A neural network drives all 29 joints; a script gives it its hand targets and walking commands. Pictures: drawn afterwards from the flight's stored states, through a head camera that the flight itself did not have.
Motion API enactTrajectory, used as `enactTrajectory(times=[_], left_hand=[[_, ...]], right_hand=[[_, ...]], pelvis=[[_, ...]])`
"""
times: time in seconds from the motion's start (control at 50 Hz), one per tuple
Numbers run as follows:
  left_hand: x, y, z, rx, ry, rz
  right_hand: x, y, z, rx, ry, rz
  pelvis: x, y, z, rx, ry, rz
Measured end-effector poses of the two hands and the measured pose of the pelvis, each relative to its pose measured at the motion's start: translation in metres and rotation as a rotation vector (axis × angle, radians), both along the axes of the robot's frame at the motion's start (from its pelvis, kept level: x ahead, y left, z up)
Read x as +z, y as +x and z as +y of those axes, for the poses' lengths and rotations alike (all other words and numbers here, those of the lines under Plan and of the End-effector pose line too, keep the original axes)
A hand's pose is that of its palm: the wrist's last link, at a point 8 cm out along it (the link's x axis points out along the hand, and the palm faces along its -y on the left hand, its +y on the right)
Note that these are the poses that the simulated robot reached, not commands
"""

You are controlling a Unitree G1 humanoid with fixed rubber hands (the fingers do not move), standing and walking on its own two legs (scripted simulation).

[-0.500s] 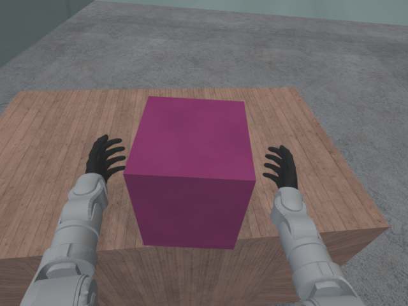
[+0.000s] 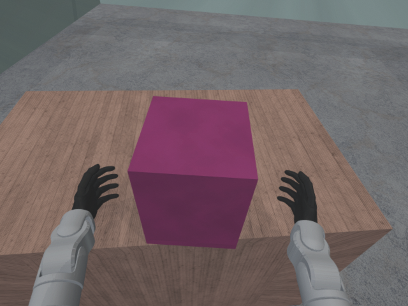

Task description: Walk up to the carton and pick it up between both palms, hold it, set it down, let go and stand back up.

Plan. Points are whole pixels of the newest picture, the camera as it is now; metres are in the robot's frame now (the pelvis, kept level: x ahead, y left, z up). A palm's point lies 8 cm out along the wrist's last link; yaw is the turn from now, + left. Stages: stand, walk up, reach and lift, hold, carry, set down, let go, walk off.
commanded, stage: set down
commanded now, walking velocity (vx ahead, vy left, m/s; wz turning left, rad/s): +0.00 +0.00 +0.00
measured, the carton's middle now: (195, 174) +0.39 +0.02 +0.06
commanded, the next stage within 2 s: none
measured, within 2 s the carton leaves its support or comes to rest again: neither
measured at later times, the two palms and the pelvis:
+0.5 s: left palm (65, 256) +0.22 +0.24 +0.05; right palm (314, 254) +0.22 -0.19 +0.06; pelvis +0.00 +0.00 +0.00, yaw +0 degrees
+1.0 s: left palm (69, 272) +0.20 +0.23 +0.03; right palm (322, 270) +0.20 -0.20 +0.04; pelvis +0.00 +0.00 +0.00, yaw +0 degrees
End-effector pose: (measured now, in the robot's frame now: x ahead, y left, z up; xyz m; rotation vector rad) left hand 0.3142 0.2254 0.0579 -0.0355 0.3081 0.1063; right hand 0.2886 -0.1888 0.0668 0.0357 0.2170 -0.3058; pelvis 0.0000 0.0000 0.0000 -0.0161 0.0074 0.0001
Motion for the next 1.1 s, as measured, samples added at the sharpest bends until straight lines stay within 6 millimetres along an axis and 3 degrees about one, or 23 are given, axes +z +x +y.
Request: enactTrajectory(times=[0.28, 0.48, 0.74, 0.96, 1.1], left_hand=[[-0.002, -0.057, 0.009, 0.015, -0.003, 0.014], [-0.008, -0.090, 0.011, 0.018, 0.006, 0.034], [-0.019, -0.110, 0.005, 0.005, 0.009, 0.065], [-0.022, -0.111, 0.002, 0.001, 0.022, 0.083], [-0.037, -0.113, 0.002, 0.007, 0.029, 0.144]], right_hand=[[-0.004, -0.049, 0.000, -0.001, -0.009, 0.037], [-0.006, -0.071, 0.003, 0.025, -0.006, 0.064], [-0.020, -0.092, -0.004, 0.037, -0.008, 0.134], [-0.022, -0.093, -0.008, 0.079, -0.023, 0.145], [-0.036, -0.093, -0.014, 0.095, -0.026, 0.198]], pelvis=[[0.000, 0.000, 0.001, -0.001, -0.001, -0.007], [0.000, -0.001, 0.002, -0.003, -0.001, -0.015], [0.000, -0.001, 0.001, -0.004, -0.001, -0.017], [0.000, -0.001, -0.001, -0.005, 0.000, -0.021], [0.000, 0.002, -0.004, -0.005, 0.002, -0.019]])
